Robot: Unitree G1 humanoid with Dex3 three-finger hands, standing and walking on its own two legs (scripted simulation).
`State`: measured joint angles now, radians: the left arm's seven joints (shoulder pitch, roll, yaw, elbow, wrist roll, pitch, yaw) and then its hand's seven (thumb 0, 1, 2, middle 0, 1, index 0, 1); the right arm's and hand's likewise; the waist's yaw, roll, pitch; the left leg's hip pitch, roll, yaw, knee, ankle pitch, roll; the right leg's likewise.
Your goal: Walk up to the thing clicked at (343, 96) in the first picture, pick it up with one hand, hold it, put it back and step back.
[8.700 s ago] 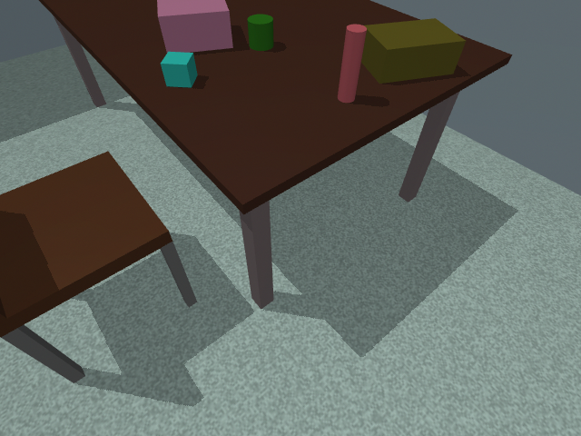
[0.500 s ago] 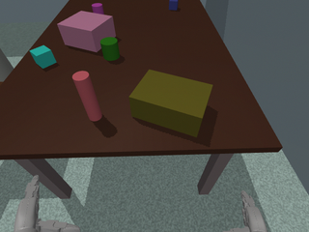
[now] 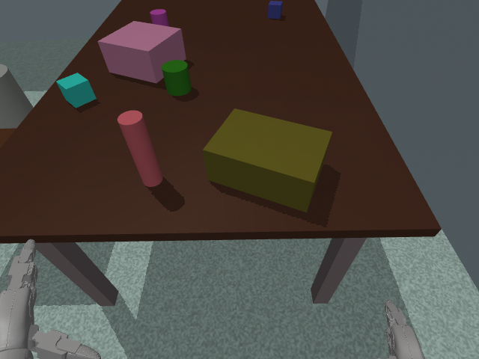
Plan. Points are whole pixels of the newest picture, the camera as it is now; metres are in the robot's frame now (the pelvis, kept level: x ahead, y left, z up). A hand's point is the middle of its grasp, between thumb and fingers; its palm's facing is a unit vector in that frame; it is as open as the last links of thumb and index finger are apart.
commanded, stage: rise first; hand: left
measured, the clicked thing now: (142, 151) +0.52 +0.24 +0.04
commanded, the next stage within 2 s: go down in 0.58 s
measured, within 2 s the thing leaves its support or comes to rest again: neither
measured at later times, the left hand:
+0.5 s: hand (47, 303) +0.18 +0.27 +0.07, palm faces +0.35 -0.84 -0.42, open 17.5 cm
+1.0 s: hand (32, 280) +0.20 +0.30 +0.09, palm faces +0.38 -0.86 -0.33, open 17.6 cm
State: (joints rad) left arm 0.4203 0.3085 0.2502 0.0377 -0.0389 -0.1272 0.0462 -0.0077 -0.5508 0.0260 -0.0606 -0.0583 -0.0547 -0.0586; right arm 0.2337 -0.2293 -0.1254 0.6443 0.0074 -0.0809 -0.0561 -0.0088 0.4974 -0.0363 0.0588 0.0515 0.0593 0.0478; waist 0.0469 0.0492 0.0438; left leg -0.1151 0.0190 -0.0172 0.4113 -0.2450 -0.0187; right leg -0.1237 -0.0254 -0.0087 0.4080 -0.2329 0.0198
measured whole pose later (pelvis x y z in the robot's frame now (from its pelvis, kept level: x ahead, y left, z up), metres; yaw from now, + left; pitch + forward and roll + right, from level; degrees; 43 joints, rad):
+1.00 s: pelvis -0.01 +0.00 -0.01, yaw +1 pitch -2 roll +0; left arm 0.26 0.34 0.40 0.09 -0.11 -0.29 -0.08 -0.01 -0.60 0.03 -0.08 -0.08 -0.08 -0.08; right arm 0.22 -0.23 -0.15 0.65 0.01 -0.11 -0.05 -0.01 0.51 -0.05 0.06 0.05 0.06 0.05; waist 0.04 0.03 0.02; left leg -0.19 0.01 -0.04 0.51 -0.27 -0.02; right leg -0.19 -0.04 -0.03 0.49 -0.26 0.02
